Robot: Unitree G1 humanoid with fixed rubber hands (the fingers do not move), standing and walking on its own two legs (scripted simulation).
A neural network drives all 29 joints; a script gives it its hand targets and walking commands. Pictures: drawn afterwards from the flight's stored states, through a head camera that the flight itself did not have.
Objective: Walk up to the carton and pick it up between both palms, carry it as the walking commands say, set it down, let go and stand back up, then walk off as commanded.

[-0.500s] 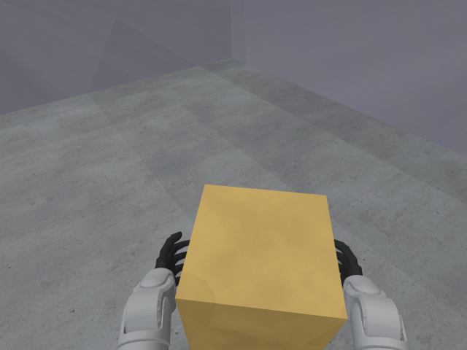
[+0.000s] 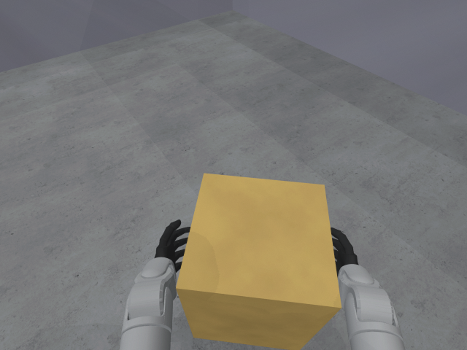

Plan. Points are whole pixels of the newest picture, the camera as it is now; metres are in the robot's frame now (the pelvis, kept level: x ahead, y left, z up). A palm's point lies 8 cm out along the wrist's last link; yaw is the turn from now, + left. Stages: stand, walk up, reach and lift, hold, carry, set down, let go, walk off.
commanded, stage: set down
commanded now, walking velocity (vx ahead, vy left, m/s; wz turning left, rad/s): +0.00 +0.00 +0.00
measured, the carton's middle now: (254, 267) +0.30 +0.00 -0.06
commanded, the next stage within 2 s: none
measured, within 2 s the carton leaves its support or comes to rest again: neither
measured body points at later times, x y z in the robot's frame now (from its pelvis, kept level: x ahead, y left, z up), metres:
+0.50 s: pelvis -0.04 +0.01 -0.04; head +0.07 +0.01 +0.39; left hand +0.31 +0.14 -0.09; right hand +0.30 -0.18 -0.10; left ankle +0.04 +0.11 -0.74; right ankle -0.02 -0.09 -0.74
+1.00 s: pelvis -0.05 +0.00 -0.11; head +0.12 +0.00 +0.30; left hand +0.34 +0.14 -0.18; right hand +0.34 -0.19 -0.18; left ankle +0.04 +0.11 -0.74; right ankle -0.02 -0.09 -0.74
